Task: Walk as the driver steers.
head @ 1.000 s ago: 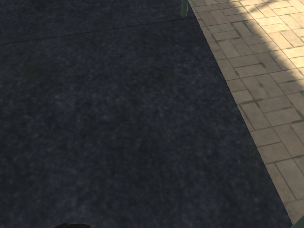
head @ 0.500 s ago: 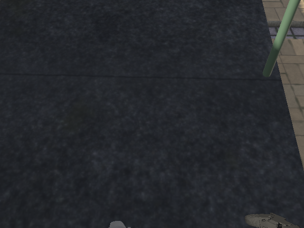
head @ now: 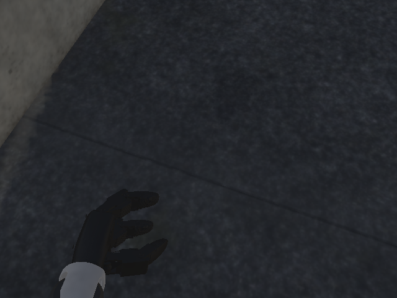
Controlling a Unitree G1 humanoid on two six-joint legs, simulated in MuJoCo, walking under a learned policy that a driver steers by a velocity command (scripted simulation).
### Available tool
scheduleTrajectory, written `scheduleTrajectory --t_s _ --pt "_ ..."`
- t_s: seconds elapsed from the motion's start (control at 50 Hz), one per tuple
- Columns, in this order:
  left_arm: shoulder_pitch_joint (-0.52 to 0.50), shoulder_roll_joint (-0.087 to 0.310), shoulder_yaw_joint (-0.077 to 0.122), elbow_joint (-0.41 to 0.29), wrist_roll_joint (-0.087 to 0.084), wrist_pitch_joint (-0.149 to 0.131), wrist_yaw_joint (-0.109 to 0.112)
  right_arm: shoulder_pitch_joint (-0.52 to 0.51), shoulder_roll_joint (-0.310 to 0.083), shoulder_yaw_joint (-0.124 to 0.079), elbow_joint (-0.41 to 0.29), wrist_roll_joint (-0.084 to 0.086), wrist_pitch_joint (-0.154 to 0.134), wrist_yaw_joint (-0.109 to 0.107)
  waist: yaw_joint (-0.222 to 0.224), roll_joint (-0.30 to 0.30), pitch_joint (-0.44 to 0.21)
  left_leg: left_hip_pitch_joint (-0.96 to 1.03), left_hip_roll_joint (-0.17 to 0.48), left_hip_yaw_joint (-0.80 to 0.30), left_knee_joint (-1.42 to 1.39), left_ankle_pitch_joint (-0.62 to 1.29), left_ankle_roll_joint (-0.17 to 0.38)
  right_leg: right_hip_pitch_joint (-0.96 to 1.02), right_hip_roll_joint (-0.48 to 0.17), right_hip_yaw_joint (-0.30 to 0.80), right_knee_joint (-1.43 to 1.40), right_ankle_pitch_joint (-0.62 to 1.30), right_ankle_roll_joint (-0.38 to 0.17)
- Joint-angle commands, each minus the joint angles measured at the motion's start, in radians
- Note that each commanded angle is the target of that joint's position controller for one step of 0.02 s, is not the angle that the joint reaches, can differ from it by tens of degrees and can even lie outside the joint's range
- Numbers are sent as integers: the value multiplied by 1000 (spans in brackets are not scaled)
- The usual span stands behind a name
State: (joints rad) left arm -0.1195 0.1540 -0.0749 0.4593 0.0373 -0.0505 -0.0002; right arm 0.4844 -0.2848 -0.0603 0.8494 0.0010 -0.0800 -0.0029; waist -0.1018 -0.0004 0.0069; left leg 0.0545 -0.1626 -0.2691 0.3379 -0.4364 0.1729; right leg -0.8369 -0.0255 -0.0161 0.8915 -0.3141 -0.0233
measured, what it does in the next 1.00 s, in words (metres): climbs, turning right: right foot 0.07 m higher, then left foot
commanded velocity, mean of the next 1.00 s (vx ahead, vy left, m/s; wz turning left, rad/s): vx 0.27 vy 0.00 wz -0.55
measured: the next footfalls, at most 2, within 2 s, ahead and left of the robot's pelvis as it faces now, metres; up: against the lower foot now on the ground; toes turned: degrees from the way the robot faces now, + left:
right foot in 0.02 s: +0.22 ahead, -0.14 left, +0.07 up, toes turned +3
left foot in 0.34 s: +0.48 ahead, +0.11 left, +0.09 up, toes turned -6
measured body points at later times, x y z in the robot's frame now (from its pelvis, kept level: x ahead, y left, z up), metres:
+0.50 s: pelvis +0.33 +0.01 +0.07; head +0.36 +0.01 +0.52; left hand +0.45 +0.28 -0.04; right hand +0.53 -0.24 +0.00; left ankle +0.43 +0.12 -0.65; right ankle +0.25 -0.12 -0.53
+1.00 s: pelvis +0.40 -0.05 +0.09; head +0.42 -0.10 +0.54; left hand +0.68 +0.09 +0.02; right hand +0.43 -0.39 +0.00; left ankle +0.51 +0.07 -0.55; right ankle +0.40 -0.15 -0.64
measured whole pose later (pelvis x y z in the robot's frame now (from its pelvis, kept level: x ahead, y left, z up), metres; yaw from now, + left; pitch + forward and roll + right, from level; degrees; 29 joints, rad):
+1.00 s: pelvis +0.40 -0.05 +0.09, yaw -36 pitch +4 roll +2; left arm 0.24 0.29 0.06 0.52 0.00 0.05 0.05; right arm 0.03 -0.27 -0.06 0.65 -0.01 0.00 -0.04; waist 0.03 0.01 0.03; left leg -0.66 -0.02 -0.08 1.15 -0.36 -0.08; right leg -0.44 0.08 0.11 0.56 -0.33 -0.06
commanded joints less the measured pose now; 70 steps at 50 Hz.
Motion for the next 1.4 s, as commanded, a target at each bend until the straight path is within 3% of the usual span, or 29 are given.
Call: scheduleTrajectory --t_s 0.02,0.04,0.06,0.1,0.16,0.18,0.26,0.3,0.34,0.36,0.38,0.4,0.44,0.48,0.64,0.74,0.76,0.78,0.8,0.82,0.92,1.02,1.16,1.18,1.2,1.22,1.24,1.3,1.4 --pt "698 300 159 136 -9 -13 42 -261 -183 -58 -140 -24 -61 10 433 7 -421 -397 109 -14 803 1038 -13 1072 -11 67 -179 -129 -67" --pt "724 336 171 192 14 -23 37 -198 41 -1 -187 -22 -77 18 316 -307 -435 -711 0 48 1109 26 -57 1270 -277 493 -269 -87 -143" --pt "543 308 163 161 21 -22 22 -104 22 17 -208 -15 -69 27 201 -331 -396 -837 4 71 1202 77 -59 1151 -336 899 -523 -74 -236" --pt "378 130 128 177 -2 -37 13 -205 -13 9 -211 -59 -24 25 132 -14 -93 -848 96 129 1225 115 -90 804 -284 718 -539 37 -284" --pt "451 85 114 286 -21 -54 7 -285 24 26 -282 -59 15 32 78 8 12 -824 164 162 1066 -9 -140 609 -175 410 -577 328 -221" --pt "412 100 114 274 -66 -64 4 -267 29 44 -301 28 -1 29 43 -60 22 -811 181 169 1066 -6 -160 600 -155 381 -588 415 -247" --pt "391 250 159 270 -74 -50 50 -489 60 90 -397 -20 -34 45 74 -27 -30 -466 138 286 435 234 -216 409 -14 167 -622 565 -185" --pt "460 325 182 279 -74 -34 50 -451 -6 58 -375 6 -21 31 59 -99 -107 -278 71 276 275 361 -228 471 -41 213 -561 545 -152" --pt "422 289 171 237 -71 -33 46 -299 -93 15 -322 5 4 0 -32 -114 -180 -86 100 259 181 492 -190 468 3 200 -327 666 -60" --pt "409 213 149 196 -48 -35 39 -177 -154 -5 -320 -20 16 -21 -82 -66 -301 154 304 102 249 804 -107 315 53 186 -41 356 4" --pt "604 122 120 198 -37 -34 29 -153 -190 -10 -336 -48 36 -26 14 233 -558 355 656 -255 280 1157 50 201 107 187 292 -451 53" --pt "683 188 132 220 -60 -10 29 -202 -136 6 -364 -45 56 -23 35 205 -593 350 690 -340 221 1034 109 139 67 222 497 -475 86" --pt "530 210 145 164 -74 41 53 -338 -60 18 -343 6 67 -27 76 119 -276 74 586 -204 50 450 74 -44 -7 64 602 -247 128" --pt "519 218 160 151 -68 89 57 -439 -7 31 -321 -10 65 -27 152 131 -103 -232 484 22 -1 431 11 70 -51 63 613 -177 144" --pt "345 140 129 41 -45 107 13 -483 -124 -23 -241 -12 67 -63 156 135 -124 -313 491 358 -12 459 -13 273 -107 4 160 -14 83" --pt "395 216 176 64 -53 120 -6 -430 -142 -46 -189 21 87 -34 173 105 -110 -283 496 436 144 307 -95 513 -1 -150 -164 10 -7" --pt "461 270 205 91 -46 115 4 -360 -96 -37 -167 14 97 -30 181 -29 -103 -344 422 486 350 225 -148 625 35 -81 -296 69 -59" --pt "498 426 246 76 -48 109 17 -360 -53 -24 -225 -30 102 -29 155 -374 -72 -701 293 521 725 -172 -249 821 -162 290 -370 459 -186" --pt "448 440 228 2 -34 89 12 -404 -30 -12 -271 -49 89 -22 140 -364 -227 -897 195 307 990 -311 -279 922 -289 599 -443 490 -335" --pt "457 429 230 -9 -13 62 -4 -493 -95 -26 -288 -11 69 -21 215 -227 -281 -929 172 204 1059 -231 -261 894 -336 715 -570 262 -365" --pt "244 295 181 -49 -33 71 44 -443 -95 -31 -256 -19 66 -42 71 -91 -147 -741 178 181 923 81 -244 565 -139 413 -504 228 -195" --pt "275 288 181 -52 -41 89 67 -446 -18 -2 -253 -3 75 -33 85 -90 -179 -695 108 170 673 102 -262 591 -90 439 -484 213 -181" --pt "251 305 199 -51 -67 101 47 -366 -52 -28 -214 12 56 -23 79 -201 -152 -419 83 181 232 89 -200 521 -52 535 -453 79 -138" --pt "243 282 191 -48 -69 101 44 -296 -70 -38 -183 6 55 -20 59 -170 -175 -281 133 182 136 183 -173 467 -20 475 -392 45 -99" --pt "319 201 168 -39 -51 104 39 -278 -121 -51 -179 -16 62 -19 110 53 -221 -127 330 -21 85 194 -86 346 88 343 -188 -217 -43" --pt "379 200 163 -32 -46 93 31 -334 -151 -52 -211 -34 75 -22 150 298 -161 -128 491 -294 -14 298 73 188 217 195 30 -386 25" --pt "363 262 180 -21 -54 71 30 -395 -148 -52 -253 -54 71 -27 144 335 -126 -242 562 -484 -87 123 166 151 159 224 252 -339 61" --pt "312 212 152 36 -14 86 32 -524 14 23 -289 -15 77 -45 168 74 -78 -431 347 -134 -35 130 22 349 88 183 361 -128 132" --pt "178 136 118 4 -50 55 22 -304 -147 -45 -261 14 132 -65 58 182 -77 -262 241 -107 70 220 21 401 107 48 -223 -228 132"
